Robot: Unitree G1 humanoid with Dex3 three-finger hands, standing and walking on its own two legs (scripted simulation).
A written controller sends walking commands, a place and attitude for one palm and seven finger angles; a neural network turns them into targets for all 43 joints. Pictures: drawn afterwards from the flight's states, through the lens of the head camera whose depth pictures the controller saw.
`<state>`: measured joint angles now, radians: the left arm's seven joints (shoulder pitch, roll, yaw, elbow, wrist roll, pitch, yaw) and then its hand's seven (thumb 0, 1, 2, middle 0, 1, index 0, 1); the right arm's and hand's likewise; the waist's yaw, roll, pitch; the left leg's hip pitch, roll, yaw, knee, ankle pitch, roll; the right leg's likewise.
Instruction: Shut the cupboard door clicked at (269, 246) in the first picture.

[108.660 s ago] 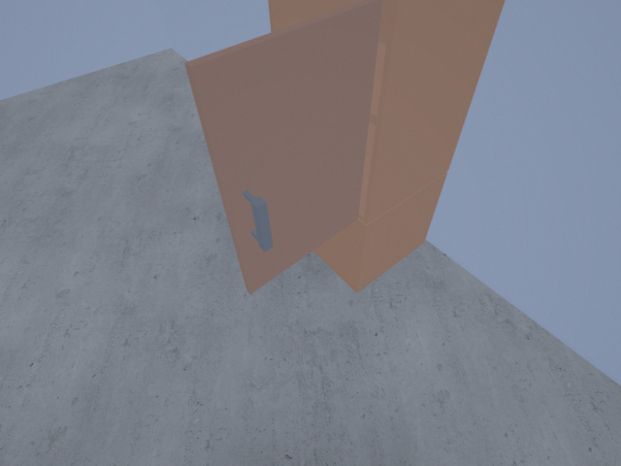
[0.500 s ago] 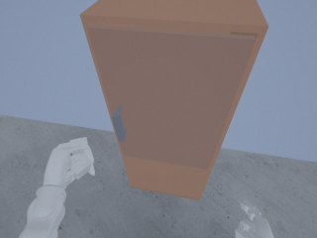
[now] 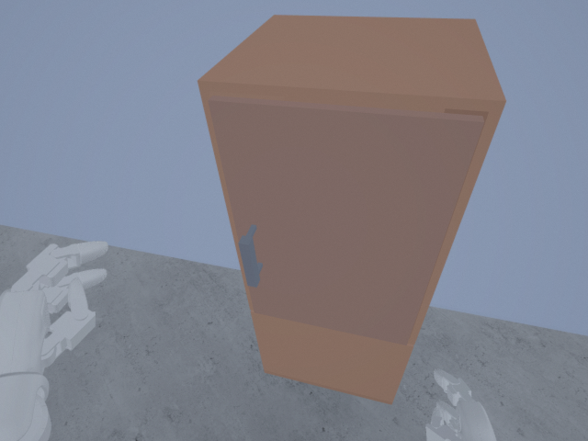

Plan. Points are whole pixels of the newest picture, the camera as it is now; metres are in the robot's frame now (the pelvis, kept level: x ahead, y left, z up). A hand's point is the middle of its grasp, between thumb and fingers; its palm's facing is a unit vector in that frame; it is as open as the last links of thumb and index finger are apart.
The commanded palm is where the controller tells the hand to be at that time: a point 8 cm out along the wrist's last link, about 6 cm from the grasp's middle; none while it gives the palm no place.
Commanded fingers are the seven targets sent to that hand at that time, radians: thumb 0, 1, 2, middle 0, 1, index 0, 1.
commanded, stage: draw the hand back to the body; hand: left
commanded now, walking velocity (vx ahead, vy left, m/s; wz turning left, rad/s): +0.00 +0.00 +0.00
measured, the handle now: (253, 255) +0.49 +0.16 -0.08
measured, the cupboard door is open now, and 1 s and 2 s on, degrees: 0 0 0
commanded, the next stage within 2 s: step back with the hand held close in 0.46 s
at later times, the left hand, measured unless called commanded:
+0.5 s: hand (76, 315) +0.19 +0.25 +0.17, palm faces +0.45 -0.80 -0.40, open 7.4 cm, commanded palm +0.14 +0.29 +0.18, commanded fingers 0.00 0.90 0.90 -0.20 -0.30 -0.20 -0.30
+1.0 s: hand (56, 322) +0.18 +0.27 +0.16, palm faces +0.40 -0.77 -0.49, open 7.4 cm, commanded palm +0.12 +0.31 +0.18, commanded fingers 0.00 0.90 0.90 -0.20 -0.30 -0.20 -0.30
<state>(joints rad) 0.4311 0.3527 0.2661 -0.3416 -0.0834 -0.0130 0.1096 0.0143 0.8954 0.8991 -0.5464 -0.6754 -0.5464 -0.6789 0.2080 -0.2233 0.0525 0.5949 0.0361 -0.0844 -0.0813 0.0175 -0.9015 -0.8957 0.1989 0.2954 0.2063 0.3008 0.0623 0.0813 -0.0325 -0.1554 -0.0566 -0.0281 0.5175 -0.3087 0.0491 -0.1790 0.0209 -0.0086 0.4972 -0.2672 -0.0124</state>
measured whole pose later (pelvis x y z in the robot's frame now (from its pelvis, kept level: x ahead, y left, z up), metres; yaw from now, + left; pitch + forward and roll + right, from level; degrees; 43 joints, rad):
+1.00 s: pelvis -0.02 +0.01 +0.00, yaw -1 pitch +1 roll +0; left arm 0.54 0.42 0.40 -0.42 -0.08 -0.14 0.13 0.01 0.89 0.90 -0.21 -0.30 -0.21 -0.30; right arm 0.20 -0.25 -0.02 0.58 0.03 0.03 -0.10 0.02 -0.90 -0.90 0.20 0.30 0.20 0.30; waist 0.01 0.05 -0.03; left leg -0.27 -0.07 -0.01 0.52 -0.26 0.06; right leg -0.30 0.01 0.01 0.52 -0.23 0.00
